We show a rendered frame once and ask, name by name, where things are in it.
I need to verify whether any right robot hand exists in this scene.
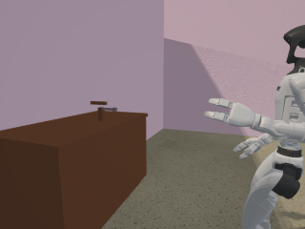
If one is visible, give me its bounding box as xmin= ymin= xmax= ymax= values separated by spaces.
xmin=233 ymin=137 xmax=263 ymax=159

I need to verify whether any right robot forearm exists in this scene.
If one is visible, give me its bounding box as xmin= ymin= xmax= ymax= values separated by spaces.
xmin=258 ymin=133 xmax=278 ymax=146

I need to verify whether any tap lever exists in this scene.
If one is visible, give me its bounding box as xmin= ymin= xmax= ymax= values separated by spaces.
xmin=102 ymin=107 xmax=117 ymax=112

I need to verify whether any left robot hand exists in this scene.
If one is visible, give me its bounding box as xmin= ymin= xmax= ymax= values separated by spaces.
xmin=204 ymin=98 xmax=255 ymax=127

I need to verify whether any left robot forearm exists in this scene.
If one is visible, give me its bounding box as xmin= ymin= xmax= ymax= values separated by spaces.
xmin=250 ymin=114 xmax=305 ymax=143

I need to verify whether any counter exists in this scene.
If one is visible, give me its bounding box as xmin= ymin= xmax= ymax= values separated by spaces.
xmin=0 ymin=101 xmax=148 ymax=229

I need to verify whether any robot right shin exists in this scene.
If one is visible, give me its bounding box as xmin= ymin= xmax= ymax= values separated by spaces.
xmin=259 ymin=218 xmax=271 ymax=229

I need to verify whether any robot left thigh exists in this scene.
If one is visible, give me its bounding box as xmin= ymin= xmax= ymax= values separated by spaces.
xmin=242 ymin=165 xmax=300 ymax=229

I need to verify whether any robot left upper arm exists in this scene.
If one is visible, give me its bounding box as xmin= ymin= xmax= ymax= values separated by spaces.
xmin=289 ymin=73 xmax=305 ymax=108

